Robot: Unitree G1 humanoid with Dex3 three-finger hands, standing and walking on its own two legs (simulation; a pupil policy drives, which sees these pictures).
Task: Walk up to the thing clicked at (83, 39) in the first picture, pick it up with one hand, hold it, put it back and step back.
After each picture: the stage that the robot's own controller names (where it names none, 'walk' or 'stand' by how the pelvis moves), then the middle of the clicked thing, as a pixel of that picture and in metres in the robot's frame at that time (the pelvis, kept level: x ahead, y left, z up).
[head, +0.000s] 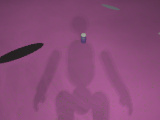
stand; (83, 38) +1.58 +0.03 -0.72
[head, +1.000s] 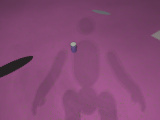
walk; (73, 47) +1.44 +0.28 -0.71
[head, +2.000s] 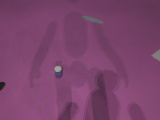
walk; (58, 72) +0.93 +0.30 -0.71
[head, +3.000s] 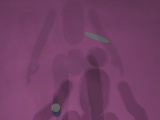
walk; (56, 110) +0.55 +0.21 -0.70
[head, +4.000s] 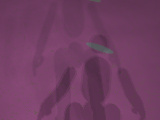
stand; out of the picture +0.34 +0.19 -0.71
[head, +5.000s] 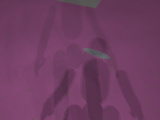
stand; out of the picture +0.32 +0.21 -0.73
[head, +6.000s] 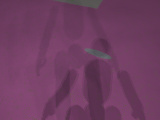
stand; out of the picture +0.32 +0.21 -0.73
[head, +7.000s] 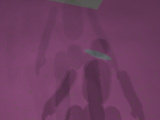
stand; out of the picture +0.31 +0.21 -0.73
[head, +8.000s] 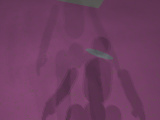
stand; out of the picture +0.31 +0.20 -0.73
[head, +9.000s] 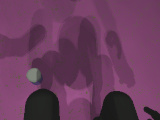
go down; (35, 77) +0.40 +0.22 -0.39
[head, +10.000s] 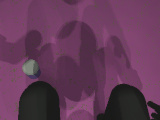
go down; (32, 70) +0.40 +0.23 -0.31
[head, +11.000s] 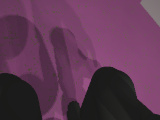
close in; out of the picture +0.37 +0.28 -0.22
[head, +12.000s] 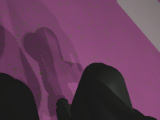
close; out of the picture +0.38 +0.28 -0.22
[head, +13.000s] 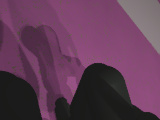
lift; out of the picture +0.36 +0.28 -0.22
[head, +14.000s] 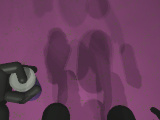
lift; (27, 85) +0.32 +0.20 -0.01
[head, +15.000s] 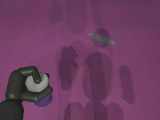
hold; (40, 90) +0.32 +0.17 +0.01
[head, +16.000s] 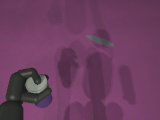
hold; (40, 91) +0.33 +0.17 +0.00
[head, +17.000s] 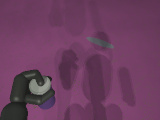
crouch; (43, 93) +0.32 +0.16 +0.00
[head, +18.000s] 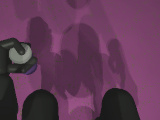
crouch; (24, 60) +0.42 +0.20 -0.10
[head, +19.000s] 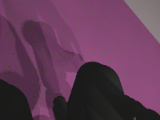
lower; out of the picture +0.40 +0.30 -0.23
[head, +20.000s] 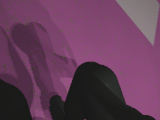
lower; out of the picture +0.41 +0.30 -0.23
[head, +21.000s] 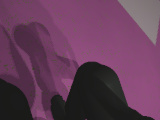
lower; out of the picture +0.41 +0.30 -0.22
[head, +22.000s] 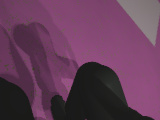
lower; out of the picture +0.41 +0.30 -0.22
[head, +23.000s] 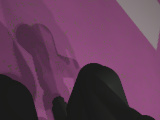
loosen; out of the picture +0.39 +0.29 -0.23
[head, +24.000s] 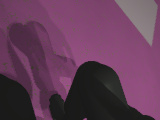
withdraw; out of the picture +0.39 +0.28 -0.23
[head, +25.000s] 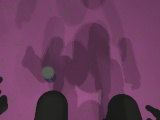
walk; (49, 75) +0.44 +0.21 -0.41
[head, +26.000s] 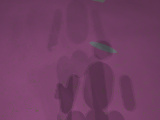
stand; out of the picture +0.37 +0.17 -0.66
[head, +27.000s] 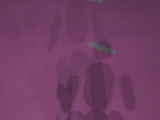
stand; out of the picture +0.37 +0.18 -0.67
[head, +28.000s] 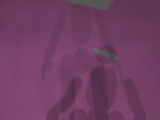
stand; out of the picture +0.38 +0.17 -0.71
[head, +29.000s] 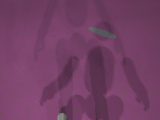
walk; (62, 119) +0.40 +0.18 -0.70
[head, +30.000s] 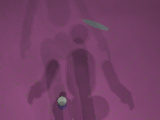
walk; (62, 103) +0.51 +0.13 -0.71
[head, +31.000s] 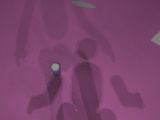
walk; (56, 70) +0.78 +0.27 -0.69
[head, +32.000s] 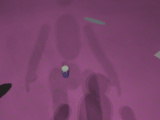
stand; (65, 71) +0.96 +0.20 -0.71
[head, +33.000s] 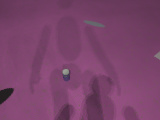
stand; (66, 75) +0.96 +0.21 -0.73
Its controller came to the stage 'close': yes
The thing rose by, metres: 0.71
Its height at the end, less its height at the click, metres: +0.00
